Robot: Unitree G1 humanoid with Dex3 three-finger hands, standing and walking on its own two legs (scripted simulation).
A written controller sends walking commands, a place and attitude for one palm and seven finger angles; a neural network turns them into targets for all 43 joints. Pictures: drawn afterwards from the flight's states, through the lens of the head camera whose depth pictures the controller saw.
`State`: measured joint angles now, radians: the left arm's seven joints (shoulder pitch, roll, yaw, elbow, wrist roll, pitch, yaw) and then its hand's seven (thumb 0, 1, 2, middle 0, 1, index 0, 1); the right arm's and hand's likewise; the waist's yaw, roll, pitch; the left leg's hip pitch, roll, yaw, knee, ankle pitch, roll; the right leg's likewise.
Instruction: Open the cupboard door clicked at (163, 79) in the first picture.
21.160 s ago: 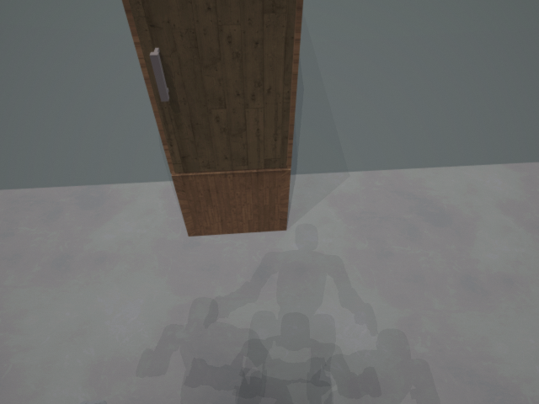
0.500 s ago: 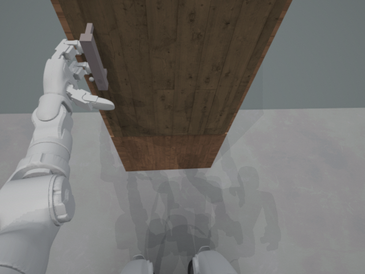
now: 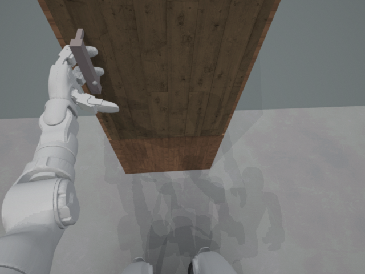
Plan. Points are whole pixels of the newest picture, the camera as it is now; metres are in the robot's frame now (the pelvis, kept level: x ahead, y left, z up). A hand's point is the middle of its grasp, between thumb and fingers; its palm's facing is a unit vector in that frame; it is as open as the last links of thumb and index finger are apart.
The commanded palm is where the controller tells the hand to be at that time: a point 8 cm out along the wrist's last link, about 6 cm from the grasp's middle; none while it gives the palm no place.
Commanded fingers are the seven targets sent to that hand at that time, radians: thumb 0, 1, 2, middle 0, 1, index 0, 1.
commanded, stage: slide the fingers in behind the handle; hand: left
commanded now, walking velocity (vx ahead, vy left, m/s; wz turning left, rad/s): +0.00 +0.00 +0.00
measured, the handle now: (88, 63) +0.56 +0.16 +0.10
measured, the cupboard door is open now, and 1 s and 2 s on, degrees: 0 0 37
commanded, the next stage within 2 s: close the thumb around the handle in 0.18 s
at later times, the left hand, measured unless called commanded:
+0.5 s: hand (94, 84) +0.51 +0.14 +0.09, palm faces -0.03 -1.00 -0.01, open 12.7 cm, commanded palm +0.48 +0.20 +0.09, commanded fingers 0.00 0.17 0.59 -0.35 -1.27 -0.35 -1.27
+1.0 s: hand (97, 83) +0.51 +0.14 +0.09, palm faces -0.05 -1.00 +0.01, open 5.6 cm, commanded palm +0.49 +0.19 +0.09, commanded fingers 0.00 0.90 0.90 -0.40 -1.35 -0.40 -1.35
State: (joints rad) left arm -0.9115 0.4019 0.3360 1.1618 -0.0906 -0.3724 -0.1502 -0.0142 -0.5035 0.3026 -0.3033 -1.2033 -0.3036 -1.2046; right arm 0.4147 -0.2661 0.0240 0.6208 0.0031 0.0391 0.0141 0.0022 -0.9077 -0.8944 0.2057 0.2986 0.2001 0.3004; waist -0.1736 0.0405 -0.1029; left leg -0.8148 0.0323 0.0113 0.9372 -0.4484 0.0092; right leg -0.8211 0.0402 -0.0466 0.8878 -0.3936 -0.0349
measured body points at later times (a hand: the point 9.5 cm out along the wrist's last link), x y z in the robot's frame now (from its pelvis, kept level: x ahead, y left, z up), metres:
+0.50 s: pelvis +0.00 +0.01 +0.00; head +0.11 +0.01 +0.43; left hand +0.50 +0.20 +0.10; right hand +0.00 -0.26 -0.12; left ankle -0.01 +0.11 -0.69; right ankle +0.01 -0.10 -0.69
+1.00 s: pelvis +0.00 +0.01 +0.00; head +0.11 +0.02 +0.43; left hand +0.51 +0.19 +0.09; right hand +0.00 -0.25 -0.12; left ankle -0.01 +0.11 -0.69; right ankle +0.01 -0.10 -0.69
